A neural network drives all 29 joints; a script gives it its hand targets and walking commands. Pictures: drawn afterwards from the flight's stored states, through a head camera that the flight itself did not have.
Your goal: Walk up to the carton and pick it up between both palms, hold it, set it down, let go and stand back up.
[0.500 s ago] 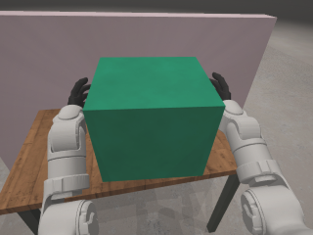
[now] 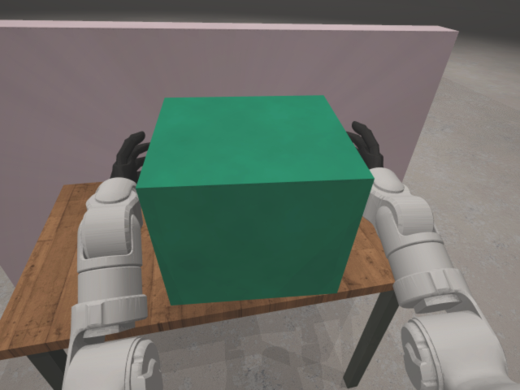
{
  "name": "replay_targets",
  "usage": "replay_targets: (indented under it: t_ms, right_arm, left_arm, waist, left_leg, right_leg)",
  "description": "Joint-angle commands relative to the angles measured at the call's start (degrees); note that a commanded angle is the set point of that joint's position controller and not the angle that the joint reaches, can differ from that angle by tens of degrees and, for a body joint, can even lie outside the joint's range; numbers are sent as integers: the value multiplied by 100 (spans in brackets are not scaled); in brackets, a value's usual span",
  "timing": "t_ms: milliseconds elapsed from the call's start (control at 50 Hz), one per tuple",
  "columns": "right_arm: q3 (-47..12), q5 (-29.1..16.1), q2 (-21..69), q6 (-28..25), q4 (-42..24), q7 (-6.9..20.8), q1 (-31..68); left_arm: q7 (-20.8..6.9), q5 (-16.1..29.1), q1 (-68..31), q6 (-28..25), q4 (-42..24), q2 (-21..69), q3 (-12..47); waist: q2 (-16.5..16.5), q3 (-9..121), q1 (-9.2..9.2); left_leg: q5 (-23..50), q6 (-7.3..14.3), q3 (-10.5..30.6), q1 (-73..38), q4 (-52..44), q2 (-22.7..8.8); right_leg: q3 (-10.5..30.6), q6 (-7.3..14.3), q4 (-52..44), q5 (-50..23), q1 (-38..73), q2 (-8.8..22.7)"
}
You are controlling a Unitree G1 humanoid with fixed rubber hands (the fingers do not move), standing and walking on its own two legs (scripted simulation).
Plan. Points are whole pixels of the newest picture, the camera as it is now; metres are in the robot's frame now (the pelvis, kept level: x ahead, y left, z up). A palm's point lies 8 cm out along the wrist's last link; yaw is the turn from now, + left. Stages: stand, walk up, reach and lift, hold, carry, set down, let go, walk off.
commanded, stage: hold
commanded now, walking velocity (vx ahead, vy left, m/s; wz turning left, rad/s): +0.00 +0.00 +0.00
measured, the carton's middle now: (250, 195) +0.38 +0.01 +0.18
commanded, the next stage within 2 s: set down in 1.48 s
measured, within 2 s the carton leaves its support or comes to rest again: neither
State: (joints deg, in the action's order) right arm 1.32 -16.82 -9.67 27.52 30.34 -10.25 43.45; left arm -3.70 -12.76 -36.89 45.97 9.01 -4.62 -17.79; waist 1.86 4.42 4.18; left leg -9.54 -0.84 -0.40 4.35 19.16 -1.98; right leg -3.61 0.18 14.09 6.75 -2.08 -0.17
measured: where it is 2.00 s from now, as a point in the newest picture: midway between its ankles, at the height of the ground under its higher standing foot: outside the picture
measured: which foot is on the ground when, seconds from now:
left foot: down 0.00-1.00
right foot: down 0.00-1.00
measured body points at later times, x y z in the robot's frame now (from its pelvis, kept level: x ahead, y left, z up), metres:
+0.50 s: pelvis -0.01 +0.00 +0.00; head -0.07 +0.02 +0.45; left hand +0.38 +0.19 +0.22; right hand +0.38 -0.17 +0.23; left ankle +0.02 +0.12 -0.75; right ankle +0.02 -0.12 -0.75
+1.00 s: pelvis +0.00 +0.00 +0.00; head -0.06 +0.02 +0.45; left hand +0.37 +0.19 +0.21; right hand +0.38 -0.17 +0.23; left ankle +0.02 +0.12 -0.75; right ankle +0.02 -0.12 -0.75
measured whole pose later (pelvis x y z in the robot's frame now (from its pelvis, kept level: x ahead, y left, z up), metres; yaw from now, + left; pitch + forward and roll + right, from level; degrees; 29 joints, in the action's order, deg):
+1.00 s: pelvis +0.00 +0.00 +0.00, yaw +0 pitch -5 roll -1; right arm 1.6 -16.6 -9.5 27.9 29.6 -10.3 43.0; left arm -3.6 -12.8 -36.9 46.5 8.5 -4.4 -18.1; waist 1.7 3.9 4.0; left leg -9.6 -0.7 -0.4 4.4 19.3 -1.9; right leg -3.5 0.1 14.3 6.9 -2.2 -0.1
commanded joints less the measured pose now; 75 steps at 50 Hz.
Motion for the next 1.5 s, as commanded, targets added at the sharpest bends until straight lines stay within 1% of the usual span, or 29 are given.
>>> replay_targets:
  t_ms: [0,120,140,160,200,240,260,340,360,460,500,540,660,700,720,740,820,880,920,1000,1020,1100,1180,1220,1240,1300,1360,1420,1480]
  right_arm:
    - [-1973,-700,3456,-283,-2076,681,4540]
    - [-1873,-610,3490,-291,-1917,731,4650]
    - [-1865,-615,3487,-282,-1801,727,4625]
    - [-1911,-587,3507,-315,-1996,729,4714]
    - [-1782,-565,3512,-340,-1886,742,4781]
    - [-1708,-457,3543,-339,-1687,780,4844]
    - [-1675,-454,3526,-369,-1630,791,4850]
    - [-1712,-461,3565,-374,-1540,802,4869]
    - [-1718,-532,3573,-401,-1644,794,4861]
    - [-1600,-413,3544,-362,-1327,802,4807]
    - [-1678,-484,3588,-404,-1544,789,4854]
    - [-1795,-632,3553,-422,-1694,771,4771]
    - [-2011,-751,3497,-341,-2089,689,4405]
    - [-1895,-700,3393,-272,-1834,679,4274]
    - [-1950,-702,3448,-300,-2163,692,4504]
    - [-1960,-704,3466,-269,-1976,684,4450]
    - [-2032,-808,3503,-325,-2307,685,4560]
    - [-1910,-612,3544,-221,-1868,689,4413]
    - [-1940,-606,3584,-249,-1991,703,4499]
    - [-1991,-682,3537,-292,-2201,680,4527]
    - [-2085,-692,3531,-310,-2292,684,4537]
    - [-1770,-477,3508,-265,-1727,715,4654]
    - [-1772,-572,3555,-347,-1835,779,4791]
    - [-1672,-488,3537,-291,-1431,772,4636]
    - [-1653,-455,3545,-293,-1445,771,4648]
    - [-1590,-416,3538,-337,-1380,811,4768]
    - [-1672,-509,3538,-401,-1664,812,4818]
    - [-1808,-529,3577,-355,-1625,736,4787]
    - [-1736,-383,3747,-388,-1585,800,4815]
  left_arm:
    - [-688,1014,-3947,-425,-1010,3098,2661]
    - [-701,914,-3953,-393,-846,3150,2559]
    - [-712,904,-3939,-402,-688,3083,2501]
    - [-705,892,-3966,-430,-743,3106,2480]
    - [-687,894,-4147,-460,-711,3195,2505]
    - [-727,873,-4070,-485,-425,3139,2396]
    - [-718,940,-4233,-513,-541,3252,2501]
    - [-697,934,-4202,-528,-391,3186,2422]
    - [-690,1009,-4231,-563,-539,3165,2496]
    - [-745,845,-4171,-537,-209,3182,2339]
    - [-724,937,-4140,-574,-479,3175,2399]
    - [-682,1012,-4073,-556,-627,3166,2507]
    - [-663,1002,-3853,-509,-1137,3098,2651]
    - [-708,965,-3902,-434,-937,3097,2625]
    - [-702,975,-3853,-431,-1059,3090,2625]
    - [-704,935,-3782,-411,-930,3034,2579]
    - [-662,1058,-3916,-436,-1204,3117,2707]
    - [-713,830,-3805,-392,-785,3045,2552]
    - [-736,943,-3920,-388,-960,3086,2584]
    - [-685,1032,-3926,-438,-1169,3148,2756]
    - [-681,1077,-3870,-442,-1145,3176,2728]
    - [-770,857,-4033,-408,-505,3102,2397]
    - [-704,959,-4137,-491,-686,3154,2544]
    - [-718,917,-4116,-471,-501,3178,2481]
    - [-745,934,-4177,-489,-518,3164,2414]
    - [-746,921,-4220,-522,-381,3205,2482]
    - [-709,1057,-4258,-566,-668,3275,2557]
    - [-721,910,-4029,-550,-396,3094,2383]
    - [-778,891,-4305,-597,-625,3190,2397]
  waist:
    - [-346,2024,23]
    - [-354,1947,13]
    - [-215,1875,30]
    - [-204,2089,-45]
    - [-344,1975,-4]
    - [-216,1783,-28]
    - [-353,1931,0]
    - [-272,2038,32]
    - [-399,2192,20]
    - [-356,1811,76]
    - [-323,2025,-21]
    - [-320,2206,14]
    - [-368,2418,54]
    - [-481,1891,132]
    - [-350,2055,60]
    - [-376,1908,27]
    - [-358,2247,-2]
    - [-429,1684,-9]
    - [-272,1942,-11]
    - [-325,2281,109]
    - [-260,2242,0]
    - [-222,1598,-42]
    - [-406,2108,-17]
    - [-461,1633,73]
    - [-293,1744,57]
    - [-461,1775,26]
    - [-391,2190,129]
    - [-171,2006,7]
    - [-243,1841,-8]
  left_leg:
    - [1674,-161,-34,-479,-29,468]
    - [1361,-127,-21,-403,-118,442]
    - [1164,-59,-75,-369,-138,478]
    - [1187,-24,-75,-417,-125,478]
    - [1115,-59,-39,-381,-179,440]
    - [784,-9,-58,-282,-264,455]
    - [704,-15,-76,-255,-295,443]
    - [917,-50,-54,-358,-255,470]
    - [1063,-39,-70,-378,-199,476]
    - [743,-49,-46,-252,-284,460]
    - [1026,-24,-61,-318,-234,465]
    - [1582,-110,-74,-511,-100,461]
    - [2060,-168,-35,-740,74,515]
    - [1596,-195,-18,-490,-57,486]
    - [1651,-164,-28,-527,-34,484]
    - [1613,-156,-33,-544,-46,467]
    - [1774,-139,-56,-533,32,480]
    - [1185,-97,-66,-345,-164,486]
    - [1291,-73,-82,-362,-137,447]
    - [1708,-128,-25,-630,-11,460]
    - [1784,-134,-43,-626,0,471]
    - [730,5,-74,-188,-281,451]
    - [1090,-44,-62,-326,-188,446]
    - [978,-95,-25,-282,-229,451]
    - [921,-74,-45,-252,-242,431]
    - [741,-71,-58,-196,-318,445]
    - [1255,-104,-28,-403,-162,436]
    - [1181,-27,-56,-440,-146,496]
    - [860,25,-79,-438,-269,517]
  right_leg:
    - [133,-131,46,-1035,707,-376]
    - [136,-103,5,-777,720,-339]
    - [119,-117,-35,-613,623,-335]
    - [135,-116,-28,-627,632,-314]
    - [113,-88,-57,-542,563,-349]
    - [108,-88,-89,-253,538,-347]
    - [111,-84,-103,-204,547,-342]
    - [87,-84,-75,-427,584,-372]
    - [125,-89,-56,-583,646,-331]
    - [93,-104,-89,-226,531,-325]
    - [115,-91,-14,-505,660,-332]
    - [100,-85,42,-988,755,-350]
    - [136,-148,88,-1539,834,-405]
    - [158,-134,0,-1083,666,-344]
    - [131,-132,56,-1006,717,-390]
    - [163,-111,27,-980,664,-337]
    - [152,-120,83,-1240,842,-352]
    - [175,-157,12,-784,651,-299]
    - [148,-112,27,-889,721,-343]
    - [94,-110,30,-1096,655,-387]
    - [98,-127,41,-1172,726,-385]
    - [153,-114,-125,-226,452,-268]
    - [94,-64,-1,-566,618,-349]
    - [136,-70,-69,-440,505,-325]
    - [125,-80,-91,-399,579,-344]
    - [91,-92,-46,-229,467,-311]
    - [110,-59,-19,-697,702,-367]
    - [122,-158,-59,-709,624,-322]
    - [58,-107,-40,-385,597,-267]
